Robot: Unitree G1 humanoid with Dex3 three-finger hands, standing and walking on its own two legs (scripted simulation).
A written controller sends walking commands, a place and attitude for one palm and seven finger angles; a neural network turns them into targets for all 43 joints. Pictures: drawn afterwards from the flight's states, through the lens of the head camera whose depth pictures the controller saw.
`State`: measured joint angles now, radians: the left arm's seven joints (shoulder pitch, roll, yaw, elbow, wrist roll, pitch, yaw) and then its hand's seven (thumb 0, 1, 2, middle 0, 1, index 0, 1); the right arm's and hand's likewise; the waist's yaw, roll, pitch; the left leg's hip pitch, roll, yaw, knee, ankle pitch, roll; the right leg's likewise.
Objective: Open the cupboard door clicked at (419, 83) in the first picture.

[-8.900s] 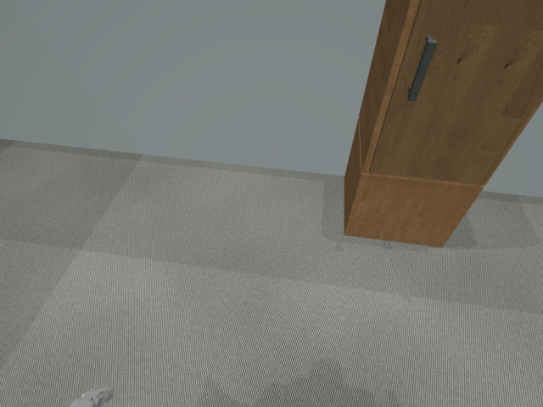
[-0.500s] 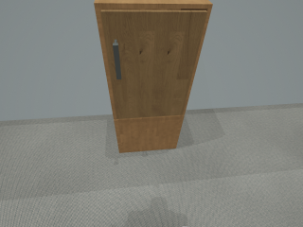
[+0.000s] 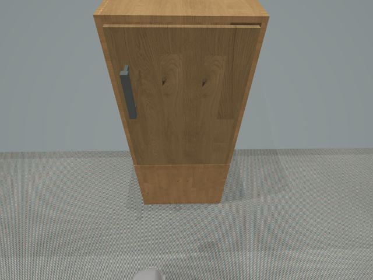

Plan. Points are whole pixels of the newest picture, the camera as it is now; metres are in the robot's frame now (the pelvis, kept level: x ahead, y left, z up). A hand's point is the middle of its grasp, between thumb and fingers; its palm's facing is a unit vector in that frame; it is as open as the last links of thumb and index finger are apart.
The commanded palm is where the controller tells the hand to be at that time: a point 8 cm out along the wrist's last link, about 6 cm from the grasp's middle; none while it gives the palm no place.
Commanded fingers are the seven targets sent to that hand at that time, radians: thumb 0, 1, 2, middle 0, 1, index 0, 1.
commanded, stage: come to a stop and stand still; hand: left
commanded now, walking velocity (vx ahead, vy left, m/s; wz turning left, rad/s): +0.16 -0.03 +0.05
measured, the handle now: (130, 92) +0.60 +0.22 +0.06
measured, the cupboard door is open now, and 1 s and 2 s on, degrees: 0 0 0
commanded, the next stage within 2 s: look again from close up in 1.16 s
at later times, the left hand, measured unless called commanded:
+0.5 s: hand out of the picture +0.12 +0.18 -0.17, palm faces +0.04 -0.97 -0.24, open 7.3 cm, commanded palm none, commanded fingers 0.00 0.90 0.90 -0.20 -0.30 -0.20 -0.30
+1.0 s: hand out of the picture +0.06 +0.10 -0.17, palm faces +0.07 -0.98 -0.20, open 7.2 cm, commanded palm none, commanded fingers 0.00 0.90 0.90 -0.20 -0.30 -0.20 -0.30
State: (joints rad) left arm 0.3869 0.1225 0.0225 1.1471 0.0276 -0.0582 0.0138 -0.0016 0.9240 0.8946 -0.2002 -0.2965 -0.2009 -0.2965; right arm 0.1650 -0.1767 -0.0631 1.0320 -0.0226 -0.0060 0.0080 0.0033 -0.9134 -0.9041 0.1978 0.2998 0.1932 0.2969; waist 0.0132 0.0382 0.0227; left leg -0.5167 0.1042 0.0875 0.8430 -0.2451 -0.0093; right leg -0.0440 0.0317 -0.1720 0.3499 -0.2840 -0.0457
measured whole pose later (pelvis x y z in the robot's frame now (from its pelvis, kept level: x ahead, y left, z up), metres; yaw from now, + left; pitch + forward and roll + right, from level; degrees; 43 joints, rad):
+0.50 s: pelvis +0.06 -0.01 +0.00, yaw -1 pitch -2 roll -1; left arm 0.19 0.20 0.07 1.01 0.03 0.05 0.03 0.00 0.91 0.89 -0.20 -0.30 -0.20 -0.30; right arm 0.14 -0.17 -0.07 1.03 -0.02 0.02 -0.03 -0.01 -0.93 -0.90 0.21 0.30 0.20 0.30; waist 0.00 0.00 0.08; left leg -0.30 0.07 0.13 0.50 -0.17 0.02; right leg -0.38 -0.07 -0.05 0.85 -0.41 0.03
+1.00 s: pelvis +0.02 -0.08 +0.00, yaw +0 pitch -1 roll +0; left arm 0.22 0.16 0.03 1.09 0.01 0.01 0.03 0.00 0.95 0.89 -0.20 -0.30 -0.20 -0.30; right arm 0.29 -0.11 -0.02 1.15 -0.01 0.01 -0.03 0.00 -0.91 -0.90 0.20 0.30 0.20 0.30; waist 0.01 0.00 0.03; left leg -0.14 0.05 0.03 0.44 -0.27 -0.04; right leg -0.23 0.01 -0.12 0.45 -0.20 -0.06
